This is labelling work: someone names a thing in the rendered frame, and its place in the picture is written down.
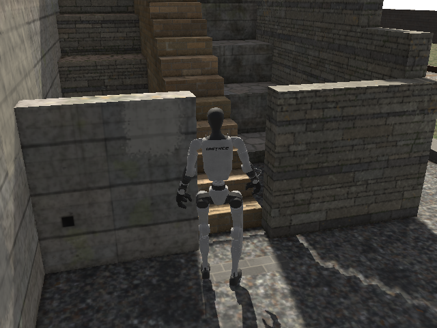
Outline stairs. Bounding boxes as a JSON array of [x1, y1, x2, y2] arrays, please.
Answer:
[[134, 0, 262, 234]]

